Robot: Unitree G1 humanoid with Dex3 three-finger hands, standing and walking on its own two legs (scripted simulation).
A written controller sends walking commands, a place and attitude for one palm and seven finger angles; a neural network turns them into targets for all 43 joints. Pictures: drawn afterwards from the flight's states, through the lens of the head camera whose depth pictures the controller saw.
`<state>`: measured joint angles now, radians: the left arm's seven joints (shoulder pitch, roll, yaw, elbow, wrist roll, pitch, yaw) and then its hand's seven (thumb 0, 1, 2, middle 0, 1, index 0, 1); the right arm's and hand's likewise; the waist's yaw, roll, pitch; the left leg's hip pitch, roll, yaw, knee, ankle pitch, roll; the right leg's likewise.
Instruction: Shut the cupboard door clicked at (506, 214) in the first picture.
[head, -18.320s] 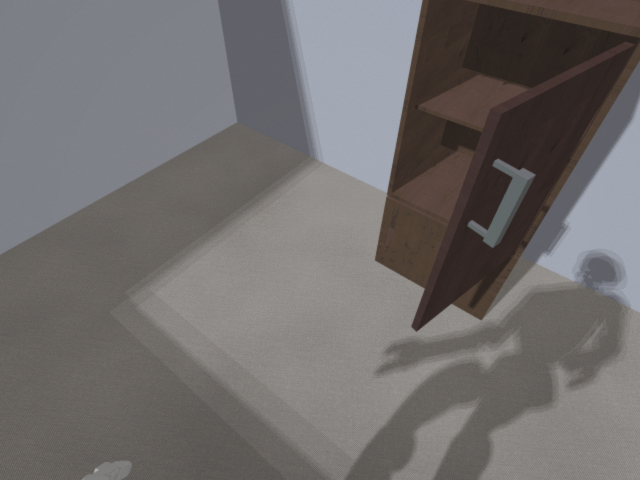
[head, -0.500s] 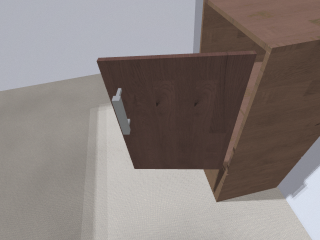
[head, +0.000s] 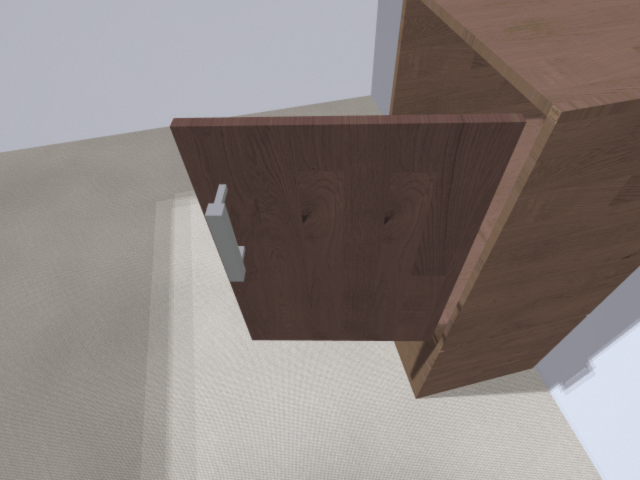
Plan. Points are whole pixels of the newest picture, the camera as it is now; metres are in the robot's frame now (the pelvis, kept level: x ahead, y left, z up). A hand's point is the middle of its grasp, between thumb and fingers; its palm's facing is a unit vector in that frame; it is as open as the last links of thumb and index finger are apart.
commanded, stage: come to a stop and stand still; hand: left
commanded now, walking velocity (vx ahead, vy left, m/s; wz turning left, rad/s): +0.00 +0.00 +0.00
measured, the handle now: (230, 235) +0.44 +0.16 +0.04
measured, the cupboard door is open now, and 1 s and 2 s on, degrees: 76 76 76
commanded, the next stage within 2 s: look again from close up in 0.50 s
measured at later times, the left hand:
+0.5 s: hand out of the picture +0.06 +0.16 -0.17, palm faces +0.01 -0.98 -0.22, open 7.3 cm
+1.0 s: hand out of the picture +0.04 +0.15 -0.17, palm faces +0.02 -0.98 -0.21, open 7.3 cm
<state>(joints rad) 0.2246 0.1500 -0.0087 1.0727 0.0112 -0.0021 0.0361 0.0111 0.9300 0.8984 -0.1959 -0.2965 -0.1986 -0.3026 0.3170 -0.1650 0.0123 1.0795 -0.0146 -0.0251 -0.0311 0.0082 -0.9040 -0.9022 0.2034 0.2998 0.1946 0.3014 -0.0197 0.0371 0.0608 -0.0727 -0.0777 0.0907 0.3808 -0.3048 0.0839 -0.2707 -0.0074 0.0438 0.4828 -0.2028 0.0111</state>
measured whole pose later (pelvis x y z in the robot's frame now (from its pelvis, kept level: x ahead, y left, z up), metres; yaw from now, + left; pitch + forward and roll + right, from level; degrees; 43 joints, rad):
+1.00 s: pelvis +0.02 -0.03 +0.00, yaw +0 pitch -1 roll +0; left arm 0.23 0.16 0.00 1.09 0.01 -0.01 0.04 0.01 0.93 0.90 -0.20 -0.30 -0.20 -0.30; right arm 0.31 -0.14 0.01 1.13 -0.01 -0.03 -0.04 0.01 -0.90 -0.90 0.20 0.30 0.19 0.30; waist -0.01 0.02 0.07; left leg -0.02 -0.02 0.07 0.37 -0.33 0.04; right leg -0.21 0.04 0.01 0.45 -0.22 -0.03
